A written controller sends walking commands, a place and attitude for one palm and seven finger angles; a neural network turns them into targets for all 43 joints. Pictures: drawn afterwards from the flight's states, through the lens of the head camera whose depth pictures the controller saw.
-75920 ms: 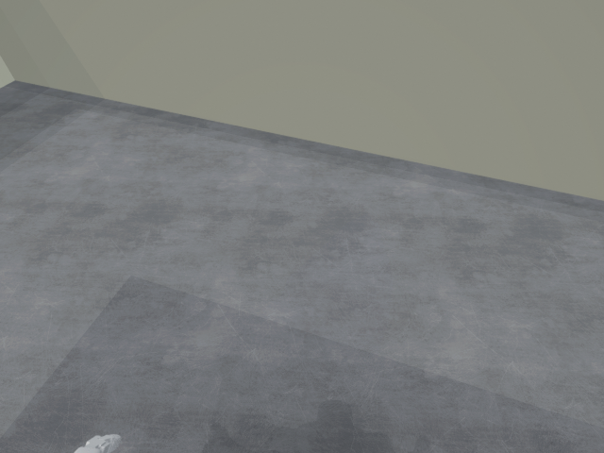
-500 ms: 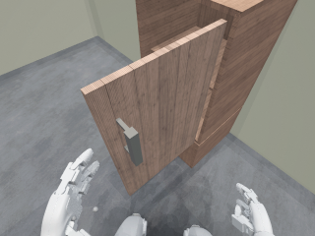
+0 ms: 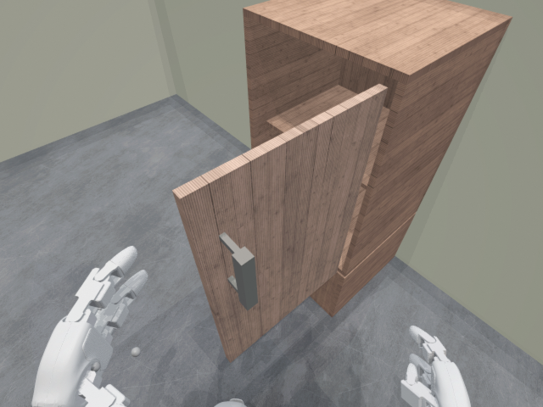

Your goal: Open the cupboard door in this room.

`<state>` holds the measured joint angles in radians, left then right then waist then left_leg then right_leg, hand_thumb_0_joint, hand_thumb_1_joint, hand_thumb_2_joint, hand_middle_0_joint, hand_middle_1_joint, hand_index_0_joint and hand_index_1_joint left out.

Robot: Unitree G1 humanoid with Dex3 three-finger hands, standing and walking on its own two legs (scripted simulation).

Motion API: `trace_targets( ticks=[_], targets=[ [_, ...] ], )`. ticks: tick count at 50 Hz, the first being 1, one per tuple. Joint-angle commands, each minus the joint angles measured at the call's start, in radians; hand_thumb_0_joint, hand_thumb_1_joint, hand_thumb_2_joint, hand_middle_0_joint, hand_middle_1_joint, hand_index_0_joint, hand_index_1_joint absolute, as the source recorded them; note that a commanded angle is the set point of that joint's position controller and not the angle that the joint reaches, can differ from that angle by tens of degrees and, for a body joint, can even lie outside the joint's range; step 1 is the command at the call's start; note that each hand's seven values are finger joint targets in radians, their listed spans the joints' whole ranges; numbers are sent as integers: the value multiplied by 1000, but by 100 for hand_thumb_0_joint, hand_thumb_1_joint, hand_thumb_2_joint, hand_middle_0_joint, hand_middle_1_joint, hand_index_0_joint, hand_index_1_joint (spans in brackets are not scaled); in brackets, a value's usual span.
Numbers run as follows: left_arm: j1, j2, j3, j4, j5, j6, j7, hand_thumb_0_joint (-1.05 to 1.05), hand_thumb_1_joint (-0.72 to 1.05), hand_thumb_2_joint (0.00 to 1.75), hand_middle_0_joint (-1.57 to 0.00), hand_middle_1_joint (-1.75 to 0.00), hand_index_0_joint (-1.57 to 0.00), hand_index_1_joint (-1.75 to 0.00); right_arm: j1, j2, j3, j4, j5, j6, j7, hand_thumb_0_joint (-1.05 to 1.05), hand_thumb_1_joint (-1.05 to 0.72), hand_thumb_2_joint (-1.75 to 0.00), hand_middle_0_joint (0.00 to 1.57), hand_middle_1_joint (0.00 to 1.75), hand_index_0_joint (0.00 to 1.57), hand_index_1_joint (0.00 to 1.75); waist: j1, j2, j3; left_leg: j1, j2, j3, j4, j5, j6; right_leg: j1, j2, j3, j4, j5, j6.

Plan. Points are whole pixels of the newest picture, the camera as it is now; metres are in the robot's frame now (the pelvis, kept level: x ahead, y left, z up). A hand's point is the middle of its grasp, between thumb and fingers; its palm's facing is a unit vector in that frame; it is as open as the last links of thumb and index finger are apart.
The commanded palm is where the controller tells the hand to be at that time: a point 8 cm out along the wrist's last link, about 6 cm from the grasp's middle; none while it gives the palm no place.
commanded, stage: draw the hand back to the body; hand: left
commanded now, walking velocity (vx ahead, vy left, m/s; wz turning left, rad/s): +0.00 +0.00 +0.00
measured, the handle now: (237, 271) +0.31 +0.08 +0.04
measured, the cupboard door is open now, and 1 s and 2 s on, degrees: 89 89 89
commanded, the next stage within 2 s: step back with the hand held close in 1.10 s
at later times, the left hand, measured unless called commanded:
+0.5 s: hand (56, 278) +0.21 +0.24 +0.18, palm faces +0.34 -0.86 -0.39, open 11.7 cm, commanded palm +0.16 +0.29 +0.20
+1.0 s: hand (43, 246) +0.22 +0.25 +0.21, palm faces +0.42 -0.82 -0.39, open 7.5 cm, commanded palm +0.17 +0.29 +0.23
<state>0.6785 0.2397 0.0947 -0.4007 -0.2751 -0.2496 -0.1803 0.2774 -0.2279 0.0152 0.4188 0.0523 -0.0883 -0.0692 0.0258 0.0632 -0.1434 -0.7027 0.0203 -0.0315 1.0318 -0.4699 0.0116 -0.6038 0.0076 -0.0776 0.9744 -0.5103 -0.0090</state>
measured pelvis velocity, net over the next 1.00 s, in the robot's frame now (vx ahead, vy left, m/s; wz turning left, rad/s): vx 0.03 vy -0.01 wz -0.03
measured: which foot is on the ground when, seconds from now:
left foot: down 0.00-1.00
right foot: down 0.00-1.00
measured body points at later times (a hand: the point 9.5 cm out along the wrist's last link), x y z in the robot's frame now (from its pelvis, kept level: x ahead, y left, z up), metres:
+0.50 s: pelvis +0.03 +0.02 +0.05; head +0.01 +0.00 +0.50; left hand +0.18 +0.29 +0.20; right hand +0.22 -0.20 -0.02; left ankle +0.03 +0.11 -0.68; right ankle -0.01 -0.12 -0.68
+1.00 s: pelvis +0.03 -0.01 +0.07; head +0.01 -0.03 +0.51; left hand +0.20 +0.29 +0.24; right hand +0.21 -0.24 -0.02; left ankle +0.03 +0.11 -0.68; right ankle -0.01 -0.12 -0.68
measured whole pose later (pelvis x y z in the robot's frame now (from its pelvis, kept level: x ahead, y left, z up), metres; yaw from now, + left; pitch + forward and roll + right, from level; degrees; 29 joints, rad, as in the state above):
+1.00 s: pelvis +0.03 -0.01 +0.07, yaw -1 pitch -4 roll +0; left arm 0.48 0.34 0.31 -0.40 -0.08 -0.04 0.11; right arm 0.20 -0.24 0.02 0.63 0.00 -0.08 -0.09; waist 0.07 0.06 0.02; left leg -0.11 0.01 0.02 0.43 -0.25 0.00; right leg -0.04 0.01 -0.03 0.39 -0.28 -0.01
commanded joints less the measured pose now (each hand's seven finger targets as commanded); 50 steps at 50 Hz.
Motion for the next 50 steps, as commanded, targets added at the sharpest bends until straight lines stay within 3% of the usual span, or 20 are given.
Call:
trace_targets(
  ticks=[1,2,3,5,7,11,15,21,28,29,31,34,36,37,40,46,50],
  targets=[
    [-21,104,107,-244,-26,-32,-14,0,-32,37,-16,-30,-16,-30,-108,-98,-32,-168,2,-76,-12,0,-90,-90,20,30,20,30,0,-4,-59,155,-28,-18,-218,162,13,50,29,10,-204,186,-9],
    [-9,278,155,-299,134,37,126,0,-29,39,-16,-30,-16,-30,-107,-97,-32,-177,-9,-54,-45,0,-90,-90,20,30,20,30,52,-1,-81,188,-14,5,-267,166,14,85,-5,77,-279,186,-23],
    [14,184,107,-317,151,81,186,0,-26,40,-16,-30,-16,-30,-106,-76,-18,-179,-14,-48,-56,0,-90,-90,20,30,20,30,23,21,-37,215,-20,10,-280,170,14,82,-11,65,-303,185,-20],
    [36,142,70,-287,195,143,252,0,-18,43,-16,-30,-16,-30,-103,-74,-11,-152,-18,-35,-60,0,-90,-90,20,30,20,30,12,14,11,252,-11,8,-303,192,18,101,-10,43,-323,205,-15],
    [-4,160,77,-300,215,168,285,0,-12,47,-16,-30,-16,-30,-113,-82,-5,-142,-24,-29,-62,0,-90,-90,20,30,20,30,7,-14,18,290,-7,0,-341,201,19,134,-10,30,-345,215,-10],
    [-67,198,122,-284,231,181,323,0,2,52,-17,-30,-17,-30,-136,-90,4,-115,-31,-37,-68,0,-90,-90,20,30,20,30,13,-35,46,358,-5,-3,-416,210,20,205,-11,27,-407,219,-9],
    [-110,201,134,-309,241,176,333,0,17,58,-17,-30,-17,-30,-145,-96,13,-81,-36,-68,-59,0,-90,-90,20,30,20,30,18,34,40,441,0,-19,-489,285,13,284,-13,23,-439,276,-13],
    [-127,223,205,-257,231,179,328,0,37,68,-18,-30,-18,-30,-171,-100,6,-32,-44,-77,-44,0,-90,-90,20,30,20,30,31,-27,78,507,7,-5,-562,395,5,385,-9,19,-507,366,-11],
    [-206,262,288,-277,223,159,325,0,62,78,-19,-30,-19,-30,-185,-102,-3,2,-50,-74,-31,0,-90,-90,20,30,20,30,40,30,63,590,8,11,-612,495,0,463,-10,26,-561,437,-12],
    [-211,268,300,-257,221,162,325,0,65,80,-19,-30,-19,-30,-188,-106,-4,8,-52,-72,-31,0,-90,-90,20,30,20,30,42,6,74,587,9,9,-617,511,0,476,-7,24,-569,452,-15],
    [-233,276,320,-258,215,159,323,0,73,82,-19,-30,-19,-30,-195,-106,-9,12,-52,-65,-30,0,-90,-90,20,30,20,30,41,-18,73,602,7,20,-625,496,5,482,-7,27,-582,464,-9],
    [-288,297,352,-248,214,153,324,0,83,87,-20,-30,-20,-30,-205,-108,-12,27,-52,-62,-30,0,-90,-90,20,30,20,30,42,31,92,612,4,24,-641,479,3,490,-5,33,-604,453,-14],
    [-307,307,376,-238,208,148,324,0,90,90,-20,-30,-20,-30,-207,-108,-14,33,-52,-57,-30,0,-90,-90,20,30,20,30,43,23,94,616,3,23,-649,471,3,496,-5,34,-608,453,-13],
    [-282,283,361,-200,206,149,320,0,90,90,-20,-30,-20,-30,-209,-105,-16,35,-52,-56,-30,0,-90,-90,20,30,20,30,42,-15,110,616,2,29,-650,466,6,490,-5,32,-612,457,-10],
    [-250,245,322,-167,199,153,306,0,90,90,-20,-30,-20,-30,-210,-111,-23,36,-51,-44,-22,0,-90,-90,20,30,20,30,40,-22,114,623,2,37,-655,461,11,498,-7,38,-626,467,-6],
    [-283,300,360,-222,202,139,311,0,90,90,-20,-30,-20,-30,-224,-107,-27,37,-54,-44,-29,0,-90,-90,20,30,20,30,45,-30,80,642,-9,49,-647,458,18,515,-9,47,-643,493,-4],
    [-289,312,372,-227,203,135,314,0,90,90,-20,-30,-20,-30,-227,-102,-26,47,-54,-52,-34,0,-90,-90,20,30,20,30,45,3,89,653,-13,53,-641,467,17,507,-11,54,-653,508,-4]
  ],
)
